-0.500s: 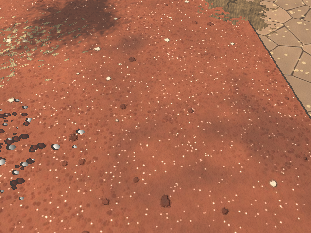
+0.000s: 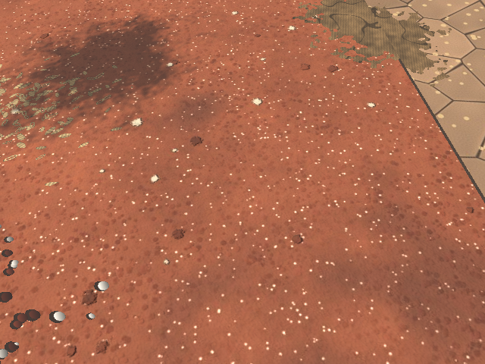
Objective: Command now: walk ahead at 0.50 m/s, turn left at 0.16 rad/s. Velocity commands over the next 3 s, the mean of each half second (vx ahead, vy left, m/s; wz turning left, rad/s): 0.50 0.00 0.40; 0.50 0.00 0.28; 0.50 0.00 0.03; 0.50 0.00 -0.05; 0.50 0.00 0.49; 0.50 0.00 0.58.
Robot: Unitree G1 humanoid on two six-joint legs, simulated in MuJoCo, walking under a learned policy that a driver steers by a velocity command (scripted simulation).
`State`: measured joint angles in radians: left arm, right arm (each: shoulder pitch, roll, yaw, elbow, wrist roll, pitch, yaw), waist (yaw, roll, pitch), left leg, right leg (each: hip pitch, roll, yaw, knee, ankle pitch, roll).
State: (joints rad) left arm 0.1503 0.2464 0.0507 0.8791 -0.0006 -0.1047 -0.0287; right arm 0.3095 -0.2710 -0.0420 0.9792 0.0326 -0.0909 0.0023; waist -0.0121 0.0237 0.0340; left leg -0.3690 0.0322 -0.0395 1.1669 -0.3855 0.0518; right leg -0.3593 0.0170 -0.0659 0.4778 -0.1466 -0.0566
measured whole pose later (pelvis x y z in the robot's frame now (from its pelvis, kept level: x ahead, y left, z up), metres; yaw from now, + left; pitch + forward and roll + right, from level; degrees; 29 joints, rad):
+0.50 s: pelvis +0.28 +0.07 -0.02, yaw +15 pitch +2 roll -1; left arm 0.27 0.27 0.06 0.93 -0.02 -0.09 0.01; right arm 0.11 -0.27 -0.08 0.77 0.02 -0.06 0.04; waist 0.01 0.00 0.06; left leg -0.49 -0.06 0.05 0.64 -0.19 0.12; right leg -0.20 -0.04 -0.06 1.11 -0.47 0.01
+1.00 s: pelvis +0.58 +0.12 -0.01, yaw +23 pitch +3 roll +0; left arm 0.06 0.26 0.05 0.77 0.00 -0.13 -0.04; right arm 0.37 -0.28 -0.07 0.87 0.01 -0.05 -0.01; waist -0.05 0.01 0.02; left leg -0.13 -0.07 -0.12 0.83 -0.50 0.06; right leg -0.47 0.02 -0.04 0.54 -0.11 -0.05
